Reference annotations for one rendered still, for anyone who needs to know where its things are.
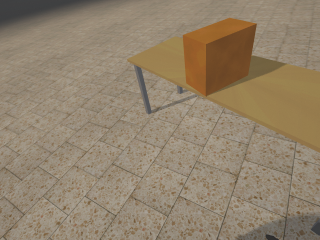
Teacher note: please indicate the table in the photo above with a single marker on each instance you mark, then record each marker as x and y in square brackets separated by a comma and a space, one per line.
[281, 97]

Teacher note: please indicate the carton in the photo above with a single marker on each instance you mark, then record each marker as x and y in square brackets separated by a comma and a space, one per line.
[218, 55]

